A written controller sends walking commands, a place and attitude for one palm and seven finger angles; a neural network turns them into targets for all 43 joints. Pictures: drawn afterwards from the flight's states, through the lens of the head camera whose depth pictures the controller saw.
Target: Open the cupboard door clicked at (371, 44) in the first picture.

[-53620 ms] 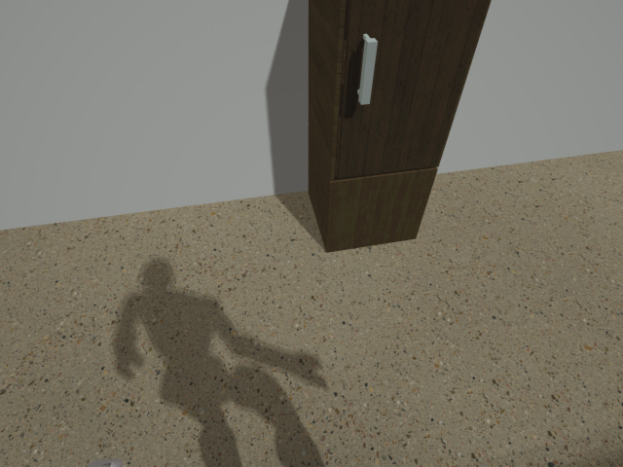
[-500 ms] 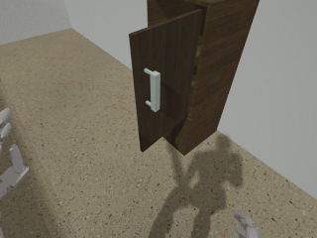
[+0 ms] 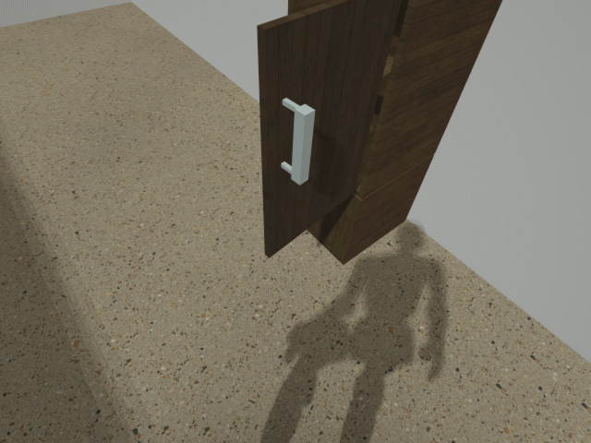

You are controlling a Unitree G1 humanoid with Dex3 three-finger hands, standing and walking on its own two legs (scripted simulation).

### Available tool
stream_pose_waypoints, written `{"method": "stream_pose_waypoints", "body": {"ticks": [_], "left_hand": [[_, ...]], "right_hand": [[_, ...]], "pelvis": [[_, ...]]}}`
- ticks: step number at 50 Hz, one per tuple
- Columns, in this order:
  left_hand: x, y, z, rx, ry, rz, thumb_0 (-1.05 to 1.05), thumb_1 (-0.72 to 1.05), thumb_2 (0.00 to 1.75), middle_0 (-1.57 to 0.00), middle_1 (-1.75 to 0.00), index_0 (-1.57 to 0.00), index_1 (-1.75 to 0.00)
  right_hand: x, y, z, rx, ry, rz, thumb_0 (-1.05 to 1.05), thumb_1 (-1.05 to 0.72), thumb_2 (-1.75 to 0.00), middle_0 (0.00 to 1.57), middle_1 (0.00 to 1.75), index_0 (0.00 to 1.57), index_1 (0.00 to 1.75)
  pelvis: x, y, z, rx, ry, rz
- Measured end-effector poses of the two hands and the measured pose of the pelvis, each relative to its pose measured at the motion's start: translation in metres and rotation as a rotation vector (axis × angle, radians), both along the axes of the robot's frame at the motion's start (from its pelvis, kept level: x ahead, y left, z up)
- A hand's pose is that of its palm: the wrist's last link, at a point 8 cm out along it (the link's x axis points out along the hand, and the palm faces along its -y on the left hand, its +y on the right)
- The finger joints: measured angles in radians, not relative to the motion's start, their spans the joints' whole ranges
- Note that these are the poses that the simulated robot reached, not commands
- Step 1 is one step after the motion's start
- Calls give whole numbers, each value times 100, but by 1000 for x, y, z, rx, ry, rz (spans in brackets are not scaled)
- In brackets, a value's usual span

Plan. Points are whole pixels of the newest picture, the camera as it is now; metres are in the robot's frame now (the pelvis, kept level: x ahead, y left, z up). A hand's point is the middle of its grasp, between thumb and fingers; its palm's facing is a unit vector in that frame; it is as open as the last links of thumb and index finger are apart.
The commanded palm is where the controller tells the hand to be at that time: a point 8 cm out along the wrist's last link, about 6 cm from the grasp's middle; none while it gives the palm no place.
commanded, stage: let the arm hang, fingers relaxed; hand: left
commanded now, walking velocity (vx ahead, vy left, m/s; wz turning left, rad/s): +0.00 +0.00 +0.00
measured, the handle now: (294, 142) +0.62 +0.03 +0.04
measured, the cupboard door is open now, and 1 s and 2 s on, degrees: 96 96 96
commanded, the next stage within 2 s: look to check the result in 0.76 s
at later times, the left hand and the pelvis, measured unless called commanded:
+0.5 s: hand out of the picture +0.04 +0.22 -0.16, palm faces +0.03 -0.96 -0.29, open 7.4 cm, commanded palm none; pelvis +0.01 +0.00 +0.01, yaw +0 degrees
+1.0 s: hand out of the picture +0.12 +0.23 -0.14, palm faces +0.00 -0.94 -0.34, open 7.4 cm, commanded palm none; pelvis +0.04 -0.01 +0.02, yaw -1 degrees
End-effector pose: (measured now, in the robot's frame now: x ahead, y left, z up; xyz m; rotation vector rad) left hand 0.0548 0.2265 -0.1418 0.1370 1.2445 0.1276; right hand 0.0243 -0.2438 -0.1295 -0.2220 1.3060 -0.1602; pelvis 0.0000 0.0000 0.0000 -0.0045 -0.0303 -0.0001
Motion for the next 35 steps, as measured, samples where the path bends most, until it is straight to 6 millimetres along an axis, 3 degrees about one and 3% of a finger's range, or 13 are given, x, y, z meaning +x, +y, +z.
{"method": "stream_pose_waypoints", "body": {"ticks": [7, 13, 18, 29, 35], "left_hand": [[-69, 25, 8, 58, 195, 57, -1, 96, 90, -21, -30, -21, -30], [-87, 40, 17, 106, 261, 75, 0, 93, 90, -20, -30, -20, -30], [-70, 46, 20, 120, 221, 70, 0, 92, 90, -20, -30, -20, -30], [9, 40, 24, 111, 42, 12, 0, 91, 90, -20, -30, -20, -30], [40, 38, 30, 117, -17, -14, 0, 91, 90, -20, -30, -20, -30]], "right_hand": [[-41, 18, -7, 57, 155, -29, 1, -91, -90, 20, 30, 20, 30], [-46, 23, -12, 74, 168, -48, 1, -91, -90, 20, 30, 20, 30], [-36, 17, -14, 65, 145, -44, 1, -91, -90, 20, 30, 20, 30], [13, -8, -5, 15, 38, -15, 1, -91, -90, 20, 30, 20, 30], [39, -21, 1, -5, -9, -1, 1, -91, -90, 20, 30, 20, 30]], "pelvis": [[1, 0, 6, -2, 6, 6], [2, 3, 7, 0, 5, 0], [5, 4, 7, 5, 4, -2], [13, 1, 10, 11, -3, -2], [20, -2, 12, 12, -5, -2]]}}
